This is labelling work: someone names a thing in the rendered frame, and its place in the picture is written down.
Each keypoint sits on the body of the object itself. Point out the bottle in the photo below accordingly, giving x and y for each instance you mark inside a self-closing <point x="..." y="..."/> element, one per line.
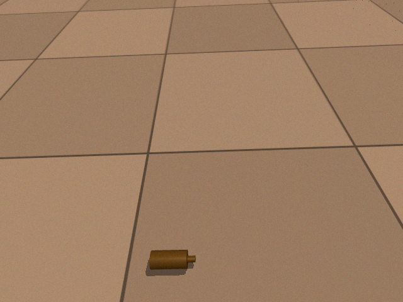
<point x="170" y="259"/>

